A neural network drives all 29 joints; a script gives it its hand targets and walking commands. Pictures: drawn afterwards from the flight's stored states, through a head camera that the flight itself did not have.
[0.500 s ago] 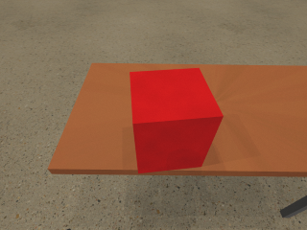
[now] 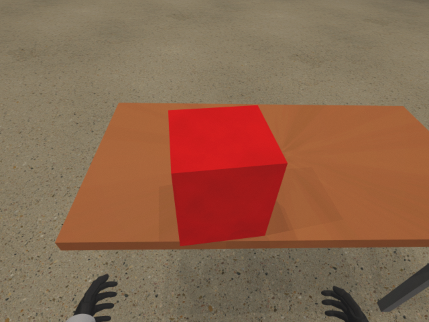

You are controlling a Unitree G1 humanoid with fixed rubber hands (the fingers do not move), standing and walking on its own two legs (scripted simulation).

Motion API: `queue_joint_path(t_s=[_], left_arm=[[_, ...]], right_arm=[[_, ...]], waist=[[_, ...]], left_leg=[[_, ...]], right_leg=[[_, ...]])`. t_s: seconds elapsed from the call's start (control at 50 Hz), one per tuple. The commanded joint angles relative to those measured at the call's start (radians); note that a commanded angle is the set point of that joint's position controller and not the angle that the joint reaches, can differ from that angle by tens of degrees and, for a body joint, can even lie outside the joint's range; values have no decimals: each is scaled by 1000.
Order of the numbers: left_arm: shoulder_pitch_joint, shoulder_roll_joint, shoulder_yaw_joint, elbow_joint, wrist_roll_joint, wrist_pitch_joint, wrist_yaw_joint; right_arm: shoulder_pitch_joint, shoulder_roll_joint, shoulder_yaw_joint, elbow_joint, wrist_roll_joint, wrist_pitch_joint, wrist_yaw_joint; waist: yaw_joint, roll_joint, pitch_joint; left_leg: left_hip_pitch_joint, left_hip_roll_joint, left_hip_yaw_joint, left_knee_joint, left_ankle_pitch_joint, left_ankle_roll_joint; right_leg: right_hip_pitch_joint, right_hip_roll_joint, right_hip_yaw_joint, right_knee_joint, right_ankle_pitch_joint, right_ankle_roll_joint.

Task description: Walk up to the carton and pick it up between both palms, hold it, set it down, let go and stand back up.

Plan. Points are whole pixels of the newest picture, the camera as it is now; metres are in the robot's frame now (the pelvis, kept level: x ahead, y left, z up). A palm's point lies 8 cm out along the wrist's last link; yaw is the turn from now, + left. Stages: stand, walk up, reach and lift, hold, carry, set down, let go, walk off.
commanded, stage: reach and lift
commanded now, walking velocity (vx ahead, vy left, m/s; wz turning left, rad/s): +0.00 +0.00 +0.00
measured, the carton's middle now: (218, 175) +0.44 -0.01 +0.03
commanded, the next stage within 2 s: none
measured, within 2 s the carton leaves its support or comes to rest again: neither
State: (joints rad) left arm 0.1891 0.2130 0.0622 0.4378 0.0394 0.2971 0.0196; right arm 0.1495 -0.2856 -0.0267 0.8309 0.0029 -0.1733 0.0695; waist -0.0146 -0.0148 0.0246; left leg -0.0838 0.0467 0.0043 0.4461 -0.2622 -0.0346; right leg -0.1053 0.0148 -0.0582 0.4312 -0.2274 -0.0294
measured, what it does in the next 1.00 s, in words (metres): stands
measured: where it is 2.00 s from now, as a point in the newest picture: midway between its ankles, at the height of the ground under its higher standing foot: outside the picture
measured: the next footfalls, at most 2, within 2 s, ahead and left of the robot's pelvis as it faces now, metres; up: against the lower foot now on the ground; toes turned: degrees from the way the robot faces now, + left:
none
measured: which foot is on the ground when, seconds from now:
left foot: down 0.00-1.00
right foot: down 0.00-1.00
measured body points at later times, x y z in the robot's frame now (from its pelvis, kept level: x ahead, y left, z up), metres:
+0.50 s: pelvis +0.01 +0.01 +0.01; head -0.01 +0.01 +0.46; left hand +0.21 +0.24 -0.04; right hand +0.19 -0.24 -0.05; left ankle -0.01 +0.14 -0.74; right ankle +0.01 -0.10 -0.74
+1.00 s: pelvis +0.03 +0.01 +0.01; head +0.00 +0.01 +0.46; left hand +0.24 +0.20 +0.00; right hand +0.23 -0.23 -0.01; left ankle -0.01 +0.14 -0.74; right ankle +0.01 -0.10 -0.74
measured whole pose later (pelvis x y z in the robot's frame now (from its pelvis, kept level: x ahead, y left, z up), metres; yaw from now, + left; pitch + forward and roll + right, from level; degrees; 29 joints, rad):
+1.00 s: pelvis +0.03 +0.01 +0.01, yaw -2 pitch -3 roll +0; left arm 0.27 0.07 -0.02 0.29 0.00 -0.14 0.16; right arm 0.19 -0.32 0.05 0.60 0.27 -0.39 0.14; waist 0.03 0.01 -0.03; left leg -0.03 0.04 0.04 0.32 -0.24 -0.02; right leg -0.07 0.02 -0.01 0.31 -0.20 -0.02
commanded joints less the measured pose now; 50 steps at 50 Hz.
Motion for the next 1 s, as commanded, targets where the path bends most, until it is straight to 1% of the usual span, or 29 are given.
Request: queue_joint_path(t_s=[0.0, 0.02, 0.04, 0.1, 0.12, 0.14, 0.16, 0.18, 0.2, 0.26, 0.3, 0.36, 0.38, 0.4, 0.42, 0.46, 0.5, 0.54, 0.6, 0.64, 0.7, 0.72, 0.78, 0.8, 0.82, 0.86, 0.88, 0.9, 0.98], left_arm=[[-116, 143, 54, -68, -15, -34, 16], [-150, 142, 57, -115, -17, -53, 26], [-166, 147, 58, -118, -12, -66, 34], [-155, 125, 32, -191, -40, -113, 46], [-156, 116, 23, -197, -49, -128, 50], [-142, 121, 20, -191, -57, -141, 51], [-131, 106, 12, -180, -55, -147, 55], [-118, 101, 0, -169, -66, -154, 54], [-104, 98, -9, -167, -66, -160, 56], [-76, 64, -21, -151, -75, -174, 66], [-72, 69, -17, -150, -95, -198, 74], [-66, 42, -41, -138, -108, -229, 87], [-61, 28, -37, -141, -101, -239, 92], [-44, 11, -43, -141, -96, -244, 98], [-28, 4, -44, -159, -92, -253, 104], [-11, -17, -42, -187, -61, -262, 112], [12, -39, -35, -205, -39, -266, 115], [11, -60, -45, -238, -22, -276, 121], [-4, -71, -53, -329, -8, -317, 138], [21, -58, -36, -316, 4, -352, 134], [51, -69, -36, -364, 16, -406, 140], [59, -74, -42, -355, 7, -424, 137], [54, -105, -65, -317, 4, -455, 137], [58, -102, -60, -302, -8, -459, 134], [67, -120, -74, -296, -15, -461, 133], [35, -114, -77, -284, -39, -480, 135], [29, -125, -78, -248, -36, -474, 137], [12, -129, -78, -245, -46, -469, 137], [-84, -140, -91, -269, -55, -463, 159]], right_arm=[[-89, -20, -13, -277, -17, 22, -3], [-81, -14, -18, -314, -12, 27, 4], [-74, 1, -23, -313, -10, 41, 6], [-19, -5, -50, -355, -1, 45, 7], [-14, -3, -56, -356, -1, 39, 7], [-6, -7, -54, -351, 3, 34, 7], [-2, -15, -54, -327, 17, 34, 10], [0, -19, -63, -330, 10, 28, 12], [6, -29, -80, -304, 9, 26, 12], [-34, -58, -97, -306, 6, 1, 21], [-58, -71, -105, -354, 3, -22, 24], [-60, -76, -93, -339, 16, -36, 35], [-54, -79, -75, -325, 31, -36, 43], [-46, -91, -65, -331, 52, -41, 53], [-42, -102, -60, -342, 61, -49, 60], [-29, -124, -47, -337, 96, -60, 69], [-11, -134, -27, -322, 139, -70, 78], [6, -133, -15, -294, 166, -81, 87], [10, -132, -7, -321, 214, -123, 94], [30, -116, 16, -321, 237, -148, 83], [50, -140, 9, -310, 259, -207, 77], [45, -142, 13, -314, 263, -222, 73], [6, -153, 28, -282, 279, -242, 76], [-9, -168, 34, -313, 278, -251, 74], [-2, -171, 32, -296, 284, -251, 74], [-46, -178, 26, -364, 282, -268, 71], [-55, -185, 21, -334, 278, -259, 71], [-75, -183, 18, -357, 269, -251, 69], [-124, -194, 11, -372, 281, -219, 81]], waist=[[67, -29, 128], [72, -14, 102], [63, 11, 120], [24, 25, 26], [12, 18, -4], [15, 9, -18], [13, 28, -35], [5, 12, -38], [-4, 33, -40], [15, 20, -49], [33, -19, -83], [43, -56, -31], [56, -65, -28], [64, -51, -42], [73, -60, -41], [84, -25, -39], [81, -11, -59], [67, 25, -51], [64, 70, -110], [59, 33, -111], [62, 43, -171], [49, 14, -162], [44, 11, -130], [49, -23, -139], [41, -28, -115], [55, -54, -132], [45, -71, -96], [44, -102, -75], [52, -96, -81]], left_leg=[[-110, -82, 85, -128, 27, 48], [-98, -75, 86, -129, 6, 52], [-90, -74, 88, -129, -10, 52], [-57, -59, 81, -133, -20, 53], [-30, -56, 74, -129, -4, 55], [-9, -61, 72, -115, 5, 53], [8, -55, 59, -121, -9, 51], [10, -54, 58, -125, -7, 50], [6, -48, 54, -129, -2, 44], [-35, -30, 46, -158, 6, 38], [-51, -34, 53, -160, 31, 40], [-63, -28, 49, -173, 79, 35], [-46, -27, 44, -174, 108, 33], [-30, -23, 38, -176, 133, 30], [-22, -22, 40, -169, 179, 23], [10, -26, 37, -159, 267, 7], [60, -29, 37, -150, 321, 1], [59, -30, 35, -151, 322, -2], [68, -39, 33, -131, 357, -6], [57, -51, 41, -114, 401, 2], [81, -52, 37, -101, 487, -10], [77, -53, 35, -94, 494, -5], [72, -47, 28, -104, 463, -5], [73, -51, 27, -102, 462, 2], [74, -49, 29, -114, 448, -1], [39, -55, 34, -119, 401, 7], [30, -52, 34, -134, 358, 8], [20, -51, 34, -147, 315, 16], [16, -43, 34, -157, 255, 22]], right_leg=[[-34, -27, 60, -160, -99, 16], [-52, -27, 61, -161, -148, 11], [-68, -36, 74, -171, -181, 7], [-44, -43, 77, -162, -146, 8], [-55, -37, 68, -156, -116, 8], [-74, -47, 78, -167, -123, 2], [-76, -44, 75, -169, -145, -6], [-80, -41, 66, -168, -133, -6], [-76, -34, 63, -166, -122, -9], [-24, -3, 33, -140, -66, -6], [-14, -2, 37, -139, -38, -4], [-8, 10, 30, -148, -8, -7], [-16, 14, 31, -153, 1, -12], [-5, 17, 33, -159, 12, -20], [-1, 23, 33, -157, 43, -23], [9, 30, 36, -161, 95, -34], [5, 31, 46, -174, 134, -40], [4, 24, 54, -175, 154, -44], [22, 16, 65, -161, 212, -46], [58, 7, 83, -154, 321, -30], [86, 19, 80, -134, 421, -29], [88, 18, 79, -131, 451, -25], [70, 23, 78, -133, 401, -35], [79, 22, 81, -136, 424, -28], [74, 25, 79, -135, 426, -27], [82, 21, 84, -130, 405, -21], [71, 24, 84, -135, 367, -20], [62, 28, 78, -143, 316, -17], [20, 24, 83, -149, 210, -30]])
